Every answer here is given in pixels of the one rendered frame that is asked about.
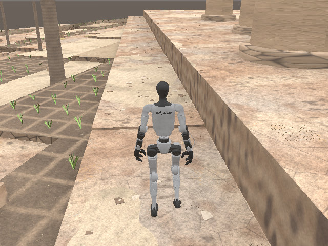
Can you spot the robot right hand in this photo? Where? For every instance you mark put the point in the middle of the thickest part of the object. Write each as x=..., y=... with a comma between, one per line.
x=190, y=157

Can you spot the robot right forearm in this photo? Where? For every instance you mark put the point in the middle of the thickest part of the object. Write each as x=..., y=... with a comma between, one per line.
x=186, y=140

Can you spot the robot right upper arm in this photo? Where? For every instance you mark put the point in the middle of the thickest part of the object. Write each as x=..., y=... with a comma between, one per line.
x=181, y=117

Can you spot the left robot shin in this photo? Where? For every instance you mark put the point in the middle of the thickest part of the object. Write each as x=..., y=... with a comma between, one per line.
x=153, y=192

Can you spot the robot left upper arm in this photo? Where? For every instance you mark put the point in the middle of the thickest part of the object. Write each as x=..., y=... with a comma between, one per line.
x=145, y=117

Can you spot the left robot thigh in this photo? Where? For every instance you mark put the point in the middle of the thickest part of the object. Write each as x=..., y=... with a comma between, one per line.
x=152, y=159

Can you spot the robot left hand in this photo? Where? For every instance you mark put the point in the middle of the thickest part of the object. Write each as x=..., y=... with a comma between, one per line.
x=137, y=154

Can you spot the robot left forearm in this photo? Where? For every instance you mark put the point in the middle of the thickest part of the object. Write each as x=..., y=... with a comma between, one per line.
x=140, y=138

